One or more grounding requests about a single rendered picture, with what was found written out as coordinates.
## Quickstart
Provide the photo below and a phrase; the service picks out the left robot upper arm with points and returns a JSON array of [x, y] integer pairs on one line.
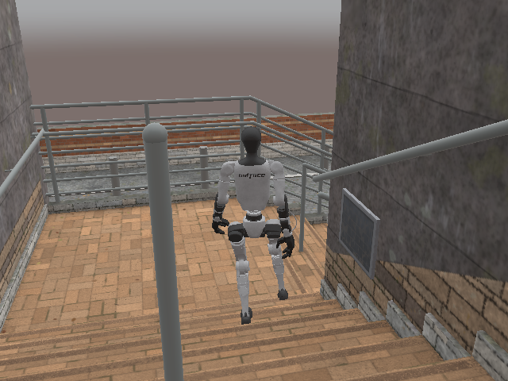
[[224, 180]]

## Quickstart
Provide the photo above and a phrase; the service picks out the right robot hand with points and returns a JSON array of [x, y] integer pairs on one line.
[[290, 245]]

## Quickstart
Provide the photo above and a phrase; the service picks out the left robot shin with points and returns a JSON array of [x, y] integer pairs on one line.
[[243, 289]]

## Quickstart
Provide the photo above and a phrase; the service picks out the left robot forearm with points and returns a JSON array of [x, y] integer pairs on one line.
[[218, 210]]

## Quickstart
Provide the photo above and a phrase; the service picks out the right robot forearm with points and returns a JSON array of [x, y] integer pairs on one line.
[[284, 219]]

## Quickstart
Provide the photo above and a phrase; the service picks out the right robot upper arm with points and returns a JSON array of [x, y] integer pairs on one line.
[[279, 182]]

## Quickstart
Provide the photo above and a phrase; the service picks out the left robot thigh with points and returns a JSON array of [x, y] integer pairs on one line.
[[237, 240]]

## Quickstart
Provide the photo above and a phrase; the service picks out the left robot hand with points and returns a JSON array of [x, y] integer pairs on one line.
[[215, 225]]

